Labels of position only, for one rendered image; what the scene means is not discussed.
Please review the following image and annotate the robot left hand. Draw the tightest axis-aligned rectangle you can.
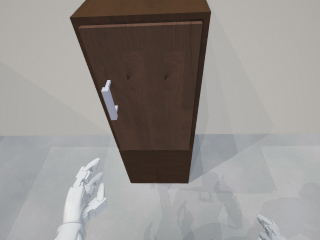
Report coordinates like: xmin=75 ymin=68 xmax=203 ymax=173
xmin=62 ymin=158 xmax=108 ymax=228

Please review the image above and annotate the left robot forearm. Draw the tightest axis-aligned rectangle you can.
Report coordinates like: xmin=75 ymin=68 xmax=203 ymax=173
xmin=54 ymin=222 xmax=86 ymax=240

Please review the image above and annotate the robot right hand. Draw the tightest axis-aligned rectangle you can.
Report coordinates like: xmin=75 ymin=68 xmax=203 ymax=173
xmin=257 ymin=214 xmax=287 ymax=240

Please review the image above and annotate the handle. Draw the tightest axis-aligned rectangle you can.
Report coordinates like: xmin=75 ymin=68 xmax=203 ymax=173
xmin=101 ymin=80 xmax=118 ymax=120

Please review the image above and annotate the cupboard door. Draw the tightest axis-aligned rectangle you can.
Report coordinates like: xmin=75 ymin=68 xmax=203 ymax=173
xmin=78 ymin=21 xmax=203 ymax=150

